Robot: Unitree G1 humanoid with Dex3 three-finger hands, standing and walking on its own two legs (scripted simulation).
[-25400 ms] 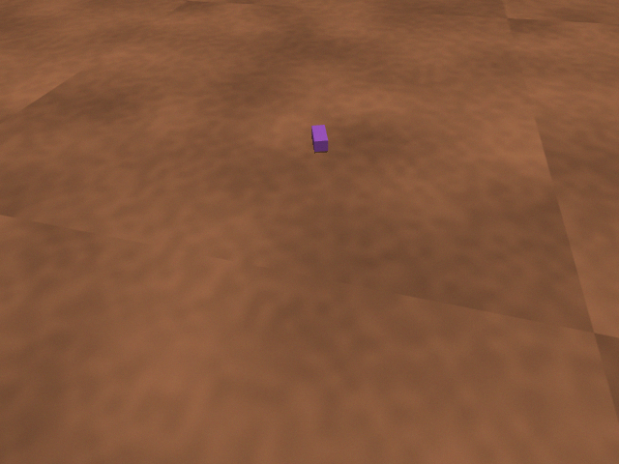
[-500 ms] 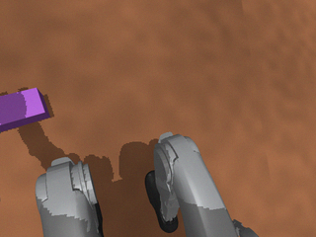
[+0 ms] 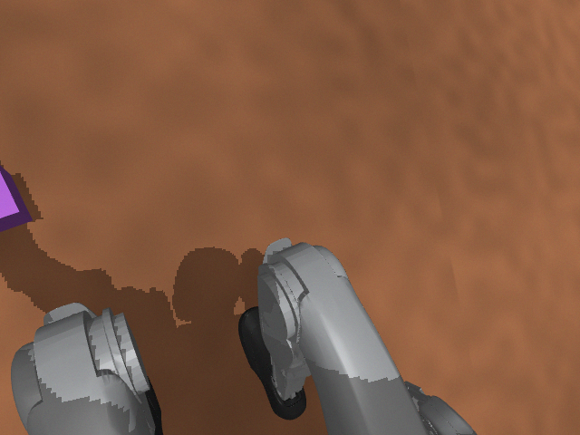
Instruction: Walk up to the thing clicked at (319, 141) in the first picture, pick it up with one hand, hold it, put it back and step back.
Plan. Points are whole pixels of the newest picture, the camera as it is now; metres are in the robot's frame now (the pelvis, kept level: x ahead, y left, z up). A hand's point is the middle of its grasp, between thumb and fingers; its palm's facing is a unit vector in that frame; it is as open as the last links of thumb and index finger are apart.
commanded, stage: rest palm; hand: left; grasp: from above
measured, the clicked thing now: out of the picture +0.46 +0.33 -0.28
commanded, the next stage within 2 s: close in 0.94 s
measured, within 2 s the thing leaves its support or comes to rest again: neither
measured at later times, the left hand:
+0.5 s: hand out of the picture +0.46 +0.32 -0.25, palm faces -0.42 -0.18 -0.89, open 14.2 cm
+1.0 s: hand out of the picture +0.46 +0.31 -0.26, palm faces -0.43 -0.18 -0.88, open 14.0 cm
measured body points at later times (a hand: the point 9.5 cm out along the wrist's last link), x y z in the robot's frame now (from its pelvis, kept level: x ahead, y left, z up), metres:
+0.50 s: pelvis +0.00 +0.01 +0.00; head +0.28 +0.13 +0.33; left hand +0.48 +0.32 -0.20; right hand +0.06 -0.25 -0.06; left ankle +0.07 +0.12 -0.28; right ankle +0.11 -0.11 -0.28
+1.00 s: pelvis +0.00 +0.00 +0.00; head +0.29 +0.13 +0.32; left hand +0.48 +0.32 -0.21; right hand +0.05 -0.24 -0.06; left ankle +0.07 +0.12 -0.28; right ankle +0.11 -0.11 -0.28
